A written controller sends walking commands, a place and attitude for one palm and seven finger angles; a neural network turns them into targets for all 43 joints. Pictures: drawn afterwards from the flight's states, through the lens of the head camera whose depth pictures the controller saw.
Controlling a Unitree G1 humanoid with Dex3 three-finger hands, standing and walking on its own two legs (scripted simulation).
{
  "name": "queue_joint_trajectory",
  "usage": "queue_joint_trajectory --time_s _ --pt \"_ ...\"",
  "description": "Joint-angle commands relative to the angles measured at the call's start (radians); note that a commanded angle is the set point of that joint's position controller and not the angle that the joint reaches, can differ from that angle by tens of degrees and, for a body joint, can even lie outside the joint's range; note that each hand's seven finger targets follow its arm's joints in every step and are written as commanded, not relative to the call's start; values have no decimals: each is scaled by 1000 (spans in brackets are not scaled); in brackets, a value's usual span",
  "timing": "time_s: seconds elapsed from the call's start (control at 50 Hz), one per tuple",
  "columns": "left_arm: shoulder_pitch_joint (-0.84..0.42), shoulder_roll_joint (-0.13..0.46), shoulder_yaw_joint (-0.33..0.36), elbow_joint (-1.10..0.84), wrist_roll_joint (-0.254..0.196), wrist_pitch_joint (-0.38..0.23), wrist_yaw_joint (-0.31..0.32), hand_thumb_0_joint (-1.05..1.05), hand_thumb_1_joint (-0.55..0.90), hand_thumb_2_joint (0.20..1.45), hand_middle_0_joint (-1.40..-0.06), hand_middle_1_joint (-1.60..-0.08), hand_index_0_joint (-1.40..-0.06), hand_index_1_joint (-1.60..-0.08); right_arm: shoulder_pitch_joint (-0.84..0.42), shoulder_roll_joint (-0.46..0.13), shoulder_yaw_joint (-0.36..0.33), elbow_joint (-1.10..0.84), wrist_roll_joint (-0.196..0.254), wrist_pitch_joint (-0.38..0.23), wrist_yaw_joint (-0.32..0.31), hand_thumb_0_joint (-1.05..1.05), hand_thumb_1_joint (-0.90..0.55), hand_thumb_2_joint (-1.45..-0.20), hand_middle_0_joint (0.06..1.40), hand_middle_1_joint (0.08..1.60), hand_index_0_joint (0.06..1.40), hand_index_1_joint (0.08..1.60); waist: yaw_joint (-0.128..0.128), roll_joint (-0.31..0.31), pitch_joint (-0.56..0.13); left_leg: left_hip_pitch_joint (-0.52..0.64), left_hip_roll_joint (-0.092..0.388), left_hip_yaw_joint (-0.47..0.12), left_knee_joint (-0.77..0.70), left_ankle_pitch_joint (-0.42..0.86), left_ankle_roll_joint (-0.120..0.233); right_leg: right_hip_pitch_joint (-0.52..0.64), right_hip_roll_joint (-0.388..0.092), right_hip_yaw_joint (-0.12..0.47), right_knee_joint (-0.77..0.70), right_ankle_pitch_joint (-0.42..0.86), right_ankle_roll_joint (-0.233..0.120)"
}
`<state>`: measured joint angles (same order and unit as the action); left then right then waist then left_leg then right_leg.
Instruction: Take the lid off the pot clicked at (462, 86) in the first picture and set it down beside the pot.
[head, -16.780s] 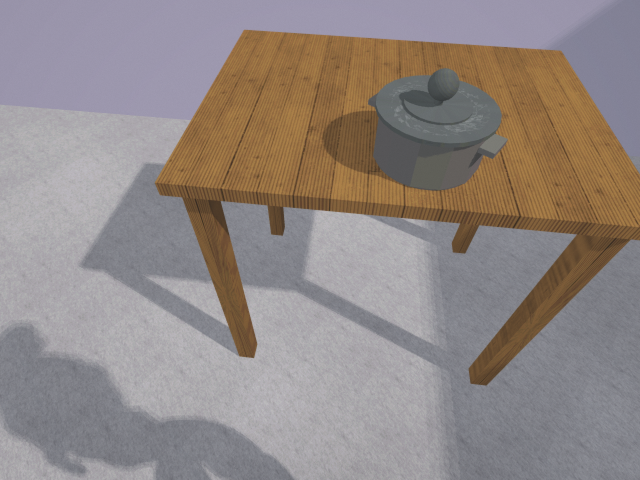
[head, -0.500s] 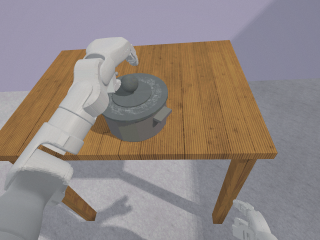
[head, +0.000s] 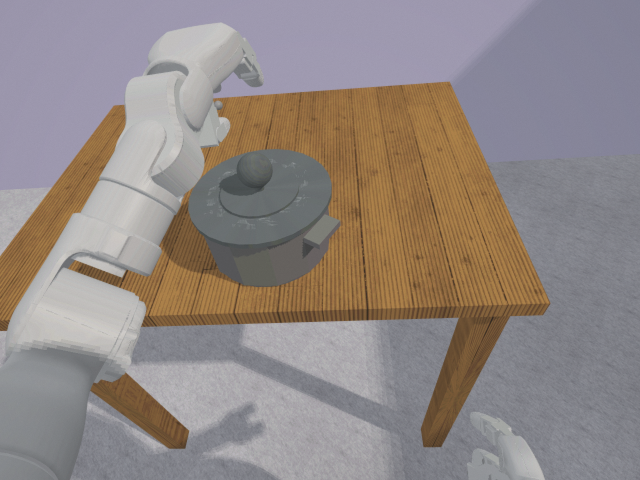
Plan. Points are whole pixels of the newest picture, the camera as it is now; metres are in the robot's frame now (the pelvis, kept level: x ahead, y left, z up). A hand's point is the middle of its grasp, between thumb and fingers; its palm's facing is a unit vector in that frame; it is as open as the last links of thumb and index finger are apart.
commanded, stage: move the open hand above the knob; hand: left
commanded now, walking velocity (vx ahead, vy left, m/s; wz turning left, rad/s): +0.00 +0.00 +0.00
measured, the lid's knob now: (254, 170) +0.48 +0.10 +0.16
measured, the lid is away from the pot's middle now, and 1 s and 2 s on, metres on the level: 0.00 0.00 0.01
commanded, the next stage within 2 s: lower the open fingers around the knob in 0.92 s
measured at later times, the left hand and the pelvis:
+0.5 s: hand (247, 154) +0.43 +0.09 +0.22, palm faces -0.08 +0.00 -1.00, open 9.9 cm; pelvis +0.00 +0.00 +0.00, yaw +1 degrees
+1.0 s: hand (224, 112) +0.45 +0.11 +0.26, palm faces +0.01 -0.11 -0.99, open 9.9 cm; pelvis +0.00 -0.01 +0.00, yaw +0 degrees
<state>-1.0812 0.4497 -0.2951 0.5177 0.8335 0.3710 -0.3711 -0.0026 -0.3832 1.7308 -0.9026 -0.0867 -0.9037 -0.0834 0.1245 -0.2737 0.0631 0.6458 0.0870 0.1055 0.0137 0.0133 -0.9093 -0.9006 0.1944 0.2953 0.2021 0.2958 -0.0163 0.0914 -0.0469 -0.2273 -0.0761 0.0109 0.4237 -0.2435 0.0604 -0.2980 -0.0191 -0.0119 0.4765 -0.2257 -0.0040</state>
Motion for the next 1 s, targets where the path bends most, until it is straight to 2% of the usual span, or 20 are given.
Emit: queue_joint_trajectory --time_s 0.0,0.04,0.12,0.16,0.26,0.3,0.34,0.42,0.46,0.5,0.56,0.6,0.64,0.7,0.72,0.76,0.8,0.9,0.94,0.98 --pt "-46 -14 -7 -104 -19 9 -14 0 -385 1739 -891 -81 -891 -81 -174 -108 -46 -221 20 2 37 0 -900 -900 200 300 200 300 18 -203 -251 22 53 -8 -26 318 -17 162 -11 -38 -11 304 -39" --pt "-246 26 -32 -313 5 13 -23 0 -385 1739 -891 -81 -891 -81 -223 -92 -45 -246 22 23 42 0 -900 -900 200 300 200 300 1 -166 -324 59 50 -7 -23 280 -4 170 -10 -28 -15 272 -37" --pt "-799 423 204 -568 52 -23 44 0 -385 1739 -891 -81 -891 -81 -169 -83 -48 -209 3 -46 5 0 -900 -900 200 300 200 300 -10 -41 -543 163 34 -51 -11 322 9 271 9 11 7 322 -46" --pt "-734 447 248 -385 53 -6 59 0 -385 1739 -891 -81 -891 -81 -121 -83 -38 -159 -2 -71 -18 0 -900 -900 200 300 200 300 0 -70 -489 125 31 -49 -27 324 1 277 13 3 3 325 -49" --pt "-227 110 60 62 11 29 29 0 -385 1739 -891 -81 -891 -81 -127 -101 -25 -134 8 -13 1 0 -900 -900 200 300 200 300 9 -220 -176 -31 52 -8 -62 214 -31 120 -3 -41 -29 213 -37" --pt "-86 -46 -37 51 -13 30 8 0 -385 1739 -891 -81 -891 -81 -151 -108 -37 -181 18 7 20 0 -900 -900 200 300 200 300 1 -201 -162 -16 52 -5 -46 210 -26 91 -6 -44 -32 210 -38" --pt "-245 -99 -121 -225 0 24 -11 0 -385 1739 -891 -81 -891 -81 -223 -85 -39 -233 20 23 39 0 -900 -900 200 300 200 300 -10 -122 -305 72 49 -13 -22 264 -14 116 -7 -36 -12 233 -40" --pt "-812 336 130 -581 50 -17 39 0 -385 1739 -891 -81 -891 -81 -187 -79 -46 -225 3 -32 13 0 -900 -900 200 300 200 300 -19 -29 -597 186 32 -56 -1 338 6 273 6 11 10 335 -46" --pt "-821 438 226 -427 61 -6 56 0 -385 1739 -891 -81 -891 -81 -128 -82 -40 -164 -4 -66 -14 0 -900 -900 200 300 200 300 -11 -60 -569 160 28 -57 -8 366 5 303 12 9 12 378 -50" --pt "-654 416 248 -232 26 -2 67 0 -385 1739 -891 -81 -891 -81 -90 -99 -30 -123 -6 -63 -25 0 -900 -900 200 300 200 300 -1 -94 -445 79 25 -41 -30 339 -11 297 6 -4 -6 384 -47" --pt "-287 166 111 76 15 28 40 0 -385 1739 -891 -81 -891 -81 -116 -93 -20 -119 -4 -24 -11 0 -900 -900 200 300 200 300 17 -239 -213 -36 46 -8 -57 273 -27 186 -8 -30 -19 311 -36" --pt "-35 13 26 130 -18 25 15 0 -385 1739 -891 -81 -891 -81 -131 -110 -29 -164 13 -2 14 0 -900 -900 200 300 200 300 21 -242 -160 -49 53 3 -49 269 -31 154 -9 -41 -23 302 -34" --pt "-42 -51 -48 -81 -12 25 -12 0 -385 1739 -891 -81 -891 -81 -196 -104 -31 -225 19 21 34 0 -900 -900 200 300 200 300 19 -209 -247 -2 56 11 -34 291 -20 173 -12 -38 -13 319 -31" --pt "-467 84 -12 -542 -10 -2 -1 0 -385 1739 -891 -81 -891 -81 -253 -82 -48 -279 22 21 39 0 -900 -900 200 300 200 300 -13 -113 -476 124 44 -20 4 375 8 256 -14 -8 2 369 -38" --pt "-692 268 91 -684 31 -16 20 0 -385 1739 -891 -81 -891 -81 -221 -72 -49 -273 12 -9 30 0 -900 -900 200 300 200 300 -5 -40 -597 178 37 -39 6 410 14 309 -4 15 16 409 -40" --pt "-836 390 180 -604 53 -6 47 0 -385 1739 -891 -81 -891 -81 -158 -71 -51 -204 3 -52 6 0 -900 -900 200 300 200 300 -15 -12 -620 216 35 -56 13 452 12 310 11 15 22 433 -48" --pt "-712 478 281 -379 35 6 70 0 -385 1739 -891 -81 -891 -81 -108 -104 -42 -144 -5 -59 -16 0 -900 -900 200 300 200 300 -2 -53 -499 121 29 -43 -14 362 1 310 14 6 -4 400 -48" --pt "-127 36 38 77 -16 33 30 0 -385 1739 -891 -81 -891 -81 -131 -104 -32 -141 11 -7 11 0 -900 -900 200 300 200 300 15 -223 -174 -34 49 -3 -52 262 -30 147 -5 -38 -25 278 -40" --pt "-37 -63 -47 -83 -16 31 0 0 -385 1739 -891 -81 -891 -81 -193 -97 -35 -208 19 17 38 0 -900 -900 200 300 200 300 24 -188 -250 13 53 4 -30 289 -26 159 -8 -39 -10 298 -37" --pt "-205 -100 -119 -334 -7 29 -13 0 -385 1739 -891 -81 -891 -81 -257 -81 -41 -250 23 39 56 0 -900 -900 200 300 200 300 -1 -127 -342 79 49 0 -7 320 -10 164 -12 -29 -6 311 -38"
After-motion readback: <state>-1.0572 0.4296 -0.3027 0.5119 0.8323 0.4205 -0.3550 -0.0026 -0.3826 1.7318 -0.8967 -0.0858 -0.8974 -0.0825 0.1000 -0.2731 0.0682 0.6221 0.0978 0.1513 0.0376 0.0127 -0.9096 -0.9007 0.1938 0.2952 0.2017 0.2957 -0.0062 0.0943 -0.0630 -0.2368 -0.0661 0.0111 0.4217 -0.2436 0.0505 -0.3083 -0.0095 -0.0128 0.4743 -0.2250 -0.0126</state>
